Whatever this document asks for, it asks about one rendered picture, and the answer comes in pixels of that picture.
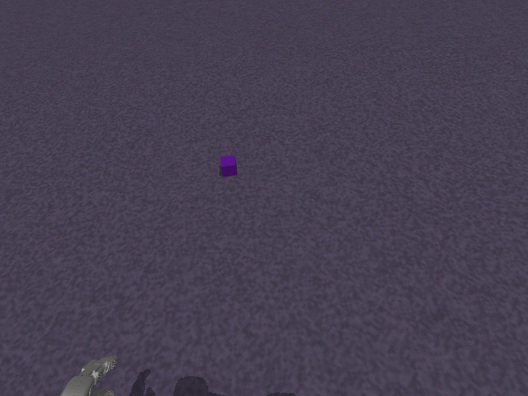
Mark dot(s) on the left robot hand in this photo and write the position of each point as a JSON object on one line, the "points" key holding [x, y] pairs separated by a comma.
{"points": [[92, 373]]}

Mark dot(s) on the cube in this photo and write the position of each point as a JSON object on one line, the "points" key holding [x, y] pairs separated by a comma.
{"points": [[228, 166]]}

